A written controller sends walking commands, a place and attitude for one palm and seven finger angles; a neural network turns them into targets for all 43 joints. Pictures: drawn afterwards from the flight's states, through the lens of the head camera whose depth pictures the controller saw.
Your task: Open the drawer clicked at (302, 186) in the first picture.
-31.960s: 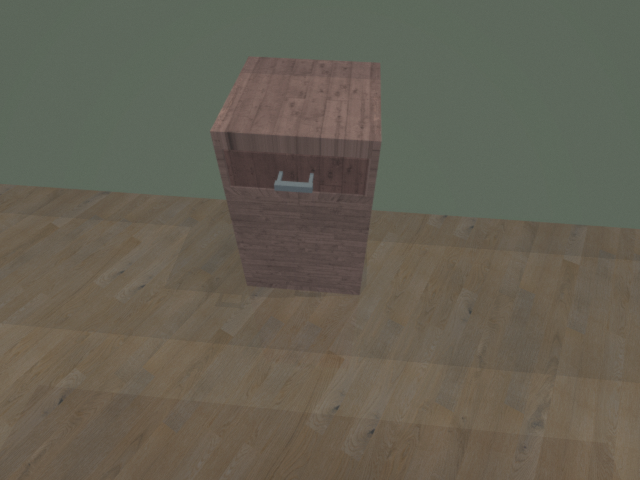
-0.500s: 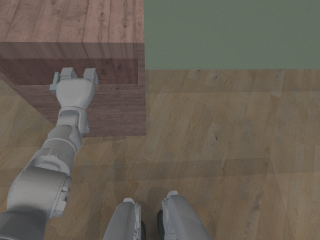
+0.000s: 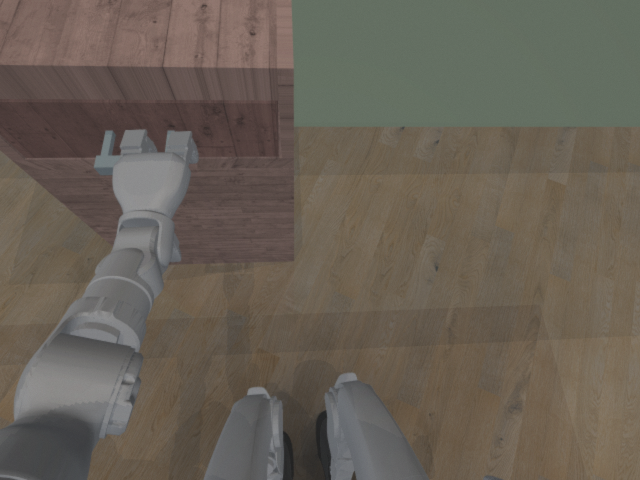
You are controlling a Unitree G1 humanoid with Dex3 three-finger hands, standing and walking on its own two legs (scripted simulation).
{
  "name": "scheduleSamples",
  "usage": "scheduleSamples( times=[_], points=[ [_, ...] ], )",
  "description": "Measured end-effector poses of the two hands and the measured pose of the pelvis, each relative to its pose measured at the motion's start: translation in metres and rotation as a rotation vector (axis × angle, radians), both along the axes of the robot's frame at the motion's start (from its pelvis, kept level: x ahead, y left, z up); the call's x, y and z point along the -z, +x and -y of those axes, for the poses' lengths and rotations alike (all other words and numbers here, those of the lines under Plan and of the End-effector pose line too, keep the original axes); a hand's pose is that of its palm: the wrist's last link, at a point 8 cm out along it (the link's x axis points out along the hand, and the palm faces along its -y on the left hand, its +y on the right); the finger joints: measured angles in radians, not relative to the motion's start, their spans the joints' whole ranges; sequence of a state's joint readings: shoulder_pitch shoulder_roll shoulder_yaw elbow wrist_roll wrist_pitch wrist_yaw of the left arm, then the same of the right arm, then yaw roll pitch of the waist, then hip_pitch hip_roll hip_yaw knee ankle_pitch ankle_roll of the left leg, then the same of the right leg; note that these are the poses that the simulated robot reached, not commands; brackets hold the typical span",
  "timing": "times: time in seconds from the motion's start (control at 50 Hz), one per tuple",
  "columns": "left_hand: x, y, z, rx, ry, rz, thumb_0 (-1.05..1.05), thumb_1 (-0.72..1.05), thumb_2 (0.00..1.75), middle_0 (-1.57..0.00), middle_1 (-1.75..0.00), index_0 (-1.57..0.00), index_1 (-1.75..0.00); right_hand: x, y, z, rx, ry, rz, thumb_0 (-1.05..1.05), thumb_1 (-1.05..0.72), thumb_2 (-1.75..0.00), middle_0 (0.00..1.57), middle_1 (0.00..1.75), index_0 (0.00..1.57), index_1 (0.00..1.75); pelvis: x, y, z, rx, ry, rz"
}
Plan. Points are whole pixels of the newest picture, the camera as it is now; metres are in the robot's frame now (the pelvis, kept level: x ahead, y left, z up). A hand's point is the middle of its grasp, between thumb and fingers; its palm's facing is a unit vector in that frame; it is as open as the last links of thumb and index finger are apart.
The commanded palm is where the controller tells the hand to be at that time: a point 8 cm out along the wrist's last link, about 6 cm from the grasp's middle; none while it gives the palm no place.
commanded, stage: close the thumb around the handle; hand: left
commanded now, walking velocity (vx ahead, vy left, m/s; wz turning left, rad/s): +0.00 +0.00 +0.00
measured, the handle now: (138, 152) +0.56 +0.23 -0.04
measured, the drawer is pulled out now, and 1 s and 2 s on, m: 0.00 0.00 0.10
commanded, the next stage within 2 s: pull the drawer open in 0.80 s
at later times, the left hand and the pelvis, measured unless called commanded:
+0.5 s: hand (169, 199) +0.49 +0.18 -0.06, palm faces -0.05 -0.05 -1.00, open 9.4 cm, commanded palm +0.46 +0.17 -0.01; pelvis +0.01 +0.00 +0.01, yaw +0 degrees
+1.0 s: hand (169, 201) +0.49 +0.18 -0.06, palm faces -0.06 -0.05 -1.00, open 5.4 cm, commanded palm +0.45 +0.18 -0.01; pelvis +0.02 +0.00 +0.01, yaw +0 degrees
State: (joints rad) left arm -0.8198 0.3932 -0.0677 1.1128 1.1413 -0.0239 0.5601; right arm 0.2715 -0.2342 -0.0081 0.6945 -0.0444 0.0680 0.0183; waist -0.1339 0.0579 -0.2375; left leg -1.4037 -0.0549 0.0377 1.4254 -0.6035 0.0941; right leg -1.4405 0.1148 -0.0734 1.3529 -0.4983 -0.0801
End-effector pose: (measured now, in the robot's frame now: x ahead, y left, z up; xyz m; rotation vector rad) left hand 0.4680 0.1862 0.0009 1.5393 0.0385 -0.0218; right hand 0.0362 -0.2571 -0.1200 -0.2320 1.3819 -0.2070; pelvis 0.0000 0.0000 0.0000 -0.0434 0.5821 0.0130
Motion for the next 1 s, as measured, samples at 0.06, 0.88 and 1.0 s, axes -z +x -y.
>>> scheduleSamples(
  times=[0.06,0.88,1.0],
  points=[
    [0.001,0.001,-0.001,0.002,0.000,-0.010,0.00,-0.49,0.30,-0.21,-1.18,-0.32,-1.20,-0.002,0.002,0.000,0.000,-0.004,0.001,0.00,-0.91,-0.90,0.20,0.30,0.20,0.30,-0.001,0.002,0.000,-0.002,-0.002,-0.002],
    [0.008,0.005,-0.001,0.011,-0.013,-0.022,0.01,0.74,0.81,-0.25,-1.29,-0.41,-1.34,-0.006,0.020,0.004,-0.002,0.004,-0.027,0.00,-0.91,-0.90,0.20,0.30,0.20,0.30,-0.007,0.018,0.001,0.005,0.001,-0.009],
    [0.008,0.004,-0.001,0.012,-0.015,-0.020,0.01,0.75,0.81,-0.24,-1.30,-0.42,-1.34,-0.006,0.021,0.005,0.000,0.003,-0.022,0.00,-0.91,-0.90,0.20,0.30,0.20,0.30,-0.007,0.018,0.001,0.007,0.003,-0.010]
  ],
)
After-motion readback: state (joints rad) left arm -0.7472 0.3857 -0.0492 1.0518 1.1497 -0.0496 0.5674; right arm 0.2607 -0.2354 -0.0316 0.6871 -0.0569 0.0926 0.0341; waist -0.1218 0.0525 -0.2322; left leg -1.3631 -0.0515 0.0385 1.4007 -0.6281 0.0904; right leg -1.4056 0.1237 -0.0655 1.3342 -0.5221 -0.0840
